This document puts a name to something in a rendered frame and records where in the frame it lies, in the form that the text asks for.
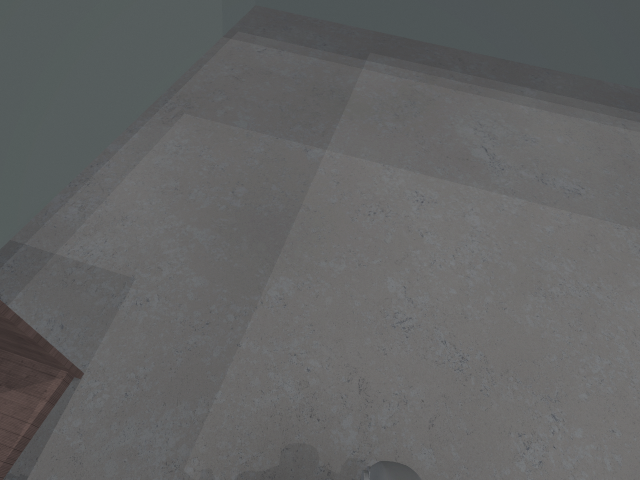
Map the wardrobe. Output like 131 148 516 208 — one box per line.
0 300 84 480

